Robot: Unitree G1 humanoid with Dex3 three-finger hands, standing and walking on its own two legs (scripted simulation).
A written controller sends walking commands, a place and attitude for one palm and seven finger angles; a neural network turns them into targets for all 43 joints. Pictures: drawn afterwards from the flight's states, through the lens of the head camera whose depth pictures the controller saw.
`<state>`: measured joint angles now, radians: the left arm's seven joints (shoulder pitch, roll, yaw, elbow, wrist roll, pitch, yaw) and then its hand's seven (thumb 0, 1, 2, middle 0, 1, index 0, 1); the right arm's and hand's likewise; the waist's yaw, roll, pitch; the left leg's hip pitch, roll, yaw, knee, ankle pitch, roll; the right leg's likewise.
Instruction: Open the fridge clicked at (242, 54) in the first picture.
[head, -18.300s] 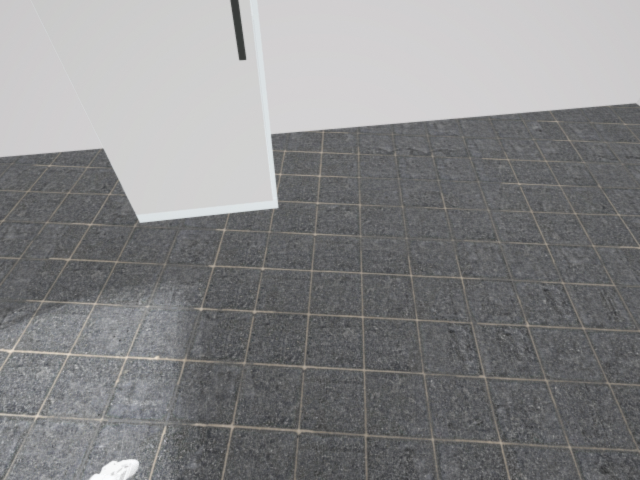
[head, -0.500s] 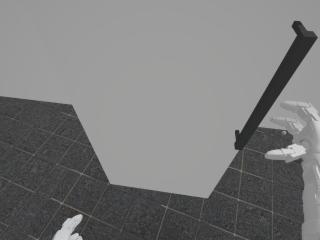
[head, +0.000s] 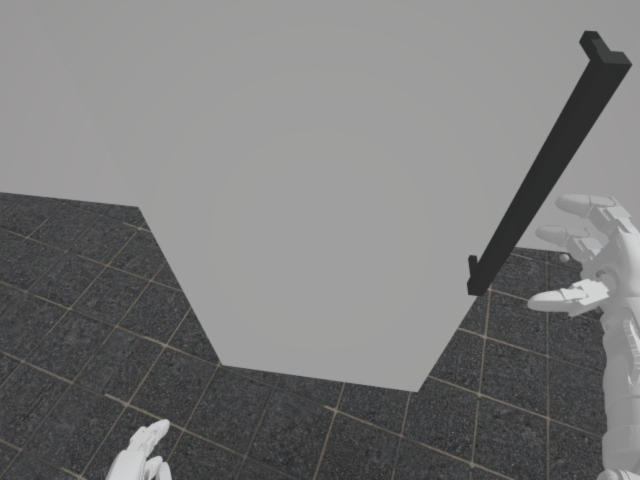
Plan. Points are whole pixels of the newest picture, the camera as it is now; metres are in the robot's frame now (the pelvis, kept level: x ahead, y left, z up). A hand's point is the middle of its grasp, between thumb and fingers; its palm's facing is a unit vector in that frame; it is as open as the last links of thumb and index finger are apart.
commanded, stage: move the hooked fingers beside the handle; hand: right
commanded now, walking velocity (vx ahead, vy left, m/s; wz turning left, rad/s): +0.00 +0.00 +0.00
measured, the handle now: (519, 196) +0.43 -0.19 +0.15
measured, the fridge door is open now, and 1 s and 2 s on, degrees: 0 0 0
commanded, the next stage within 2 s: none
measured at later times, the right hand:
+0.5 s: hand (567, 261) +0.37 -0.25 +0.11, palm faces +0.08 +1.00 +0.01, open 14.0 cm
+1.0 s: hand (554, 255) +0.38 -0.24 +0.11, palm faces +0.06 +1.00 +0.00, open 14.0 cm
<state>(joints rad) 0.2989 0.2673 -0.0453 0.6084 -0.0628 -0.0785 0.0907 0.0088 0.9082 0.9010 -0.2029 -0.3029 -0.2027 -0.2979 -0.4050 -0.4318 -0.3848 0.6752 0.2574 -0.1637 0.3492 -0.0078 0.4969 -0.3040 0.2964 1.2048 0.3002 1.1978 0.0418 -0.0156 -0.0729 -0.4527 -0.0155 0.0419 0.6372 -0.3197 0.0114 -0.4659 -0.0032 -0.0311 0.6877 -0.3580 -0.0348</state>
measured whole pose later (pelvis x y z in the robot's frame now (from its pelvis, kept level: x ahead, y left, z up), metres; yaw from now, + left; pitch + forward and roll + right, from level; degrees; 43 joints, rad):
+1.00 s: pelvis -0.01 +0.00 +0.00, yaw +0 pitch +7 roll +1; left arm 0.28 0.26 -0.05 0.62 -0.06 -0.08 0.09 0.01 0.91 0.90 -0.20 -0.30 -0.20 -0.30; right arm -0.42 -0.41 -0.34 0.65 0.25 -0.14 0.30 -0.01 0.50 -0.30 0.30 1.21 0.30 1.20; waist 0.04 -0.02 -0.07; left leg -0.44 -0.01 0.05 0.63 -0.31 0.01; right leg -0.46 0.00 -0.02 0.68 -0.35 -0.04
